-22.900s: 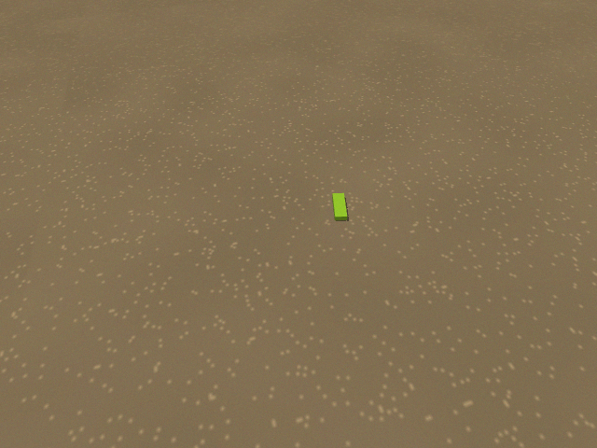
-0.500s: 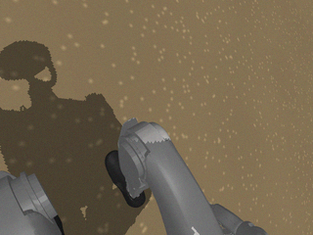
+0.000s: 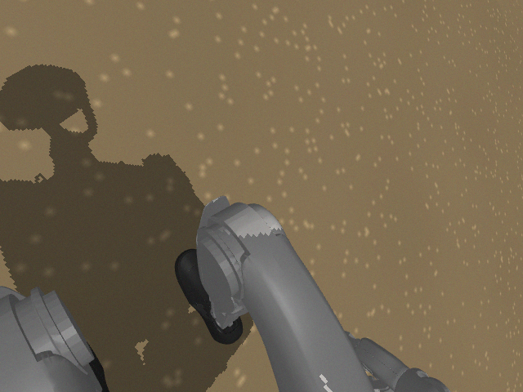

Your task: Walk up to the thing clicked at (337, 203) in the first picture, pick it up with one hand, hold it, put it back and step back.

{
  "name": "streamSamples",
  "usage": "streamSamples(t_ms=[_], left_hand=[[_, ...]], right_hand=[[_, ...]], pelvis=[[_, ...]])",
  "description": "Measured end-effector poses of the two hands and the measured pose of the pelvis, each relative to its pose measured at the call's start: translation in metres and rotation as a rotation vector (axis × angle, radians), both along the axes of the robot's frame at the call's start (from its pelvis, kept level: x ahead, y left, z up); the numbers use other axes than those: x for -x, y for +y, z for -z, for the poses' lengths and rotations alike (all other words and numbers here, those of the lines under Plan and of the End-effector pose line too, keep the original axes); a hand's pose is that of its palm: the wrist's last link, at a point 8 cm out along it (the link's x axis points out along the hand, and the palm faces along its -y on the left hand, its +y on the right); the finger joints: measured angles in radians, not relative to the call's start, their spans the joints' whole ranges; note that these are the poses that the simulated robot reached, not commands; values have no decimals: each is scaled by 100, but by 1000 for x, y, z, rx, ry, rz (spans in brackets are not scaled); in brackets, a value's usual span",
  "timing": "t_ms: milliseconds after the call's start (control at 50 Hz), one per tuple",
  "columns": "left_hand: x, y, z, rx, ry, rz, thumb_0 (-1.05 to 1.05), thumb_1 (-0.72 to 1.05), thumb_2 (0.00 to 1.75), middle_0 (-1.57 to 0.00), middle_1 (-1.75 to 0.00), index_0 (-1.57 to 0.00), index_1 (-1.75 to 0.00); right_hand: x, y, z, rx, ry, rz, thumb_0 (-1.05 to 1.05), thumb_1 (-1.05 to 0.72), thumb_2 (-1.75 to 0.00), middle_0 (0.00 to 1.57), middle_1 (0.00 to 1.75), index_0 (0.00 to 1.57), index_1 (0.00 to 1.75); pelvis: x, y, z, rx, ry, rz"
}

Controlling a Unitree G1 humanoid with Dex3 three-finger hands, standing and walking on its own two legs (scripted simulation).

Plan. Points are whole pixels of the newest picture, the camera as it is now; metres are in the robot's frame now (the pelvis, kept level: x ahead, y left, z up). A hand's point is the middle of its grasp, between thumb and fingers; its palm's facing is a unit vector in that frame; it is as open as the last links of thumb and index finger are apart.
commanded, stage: close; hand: left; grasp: from above
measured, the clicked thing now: out of the picture +0.47 +0.30 -0.31
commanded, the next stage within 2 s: settle in 0.38 s
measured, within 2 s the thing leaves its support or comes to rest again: leaves its support in 0.82 s
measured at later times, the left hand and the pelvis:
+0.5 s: hand out of the picture +0.46 +0.30 -0.27, palm faces -0.43 -0.11 -0.89, open 8.4 cm; pelvis +0.00 +0.00 +0.00, yaw +0 degrees
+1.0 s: hand out of the picture +0.45 +0.32 -0.23, palm faces -0.42 -0.10 -0.90, open 8.2 cm; pelvis +0.01 +0.00 +0.01, yaw +2 degrees
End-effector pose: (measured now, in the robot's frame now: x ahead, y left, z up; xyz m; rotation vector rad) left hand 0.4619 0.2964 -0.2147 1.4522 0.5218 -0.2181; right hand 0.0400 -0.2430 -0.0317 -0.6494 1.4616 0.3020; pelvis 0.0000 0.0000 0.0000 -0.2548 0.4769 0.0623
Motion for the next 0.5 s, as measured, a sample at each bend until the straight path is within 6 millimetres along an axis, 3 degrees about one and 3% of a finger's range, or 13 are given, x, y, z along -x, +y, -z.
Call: streamSamples(t_ms=[500], left_hand=[[-2, 2, -3, -7, -17, 9, 2, 34, 22, -78, -32, -80, -30]], right_hand=[[-5, 3, 1, 12, -15, -12, 0, -90, -90, 20, 30, 20, 30]], pelvis=[[0, 1, 0, 2, 2, -1]])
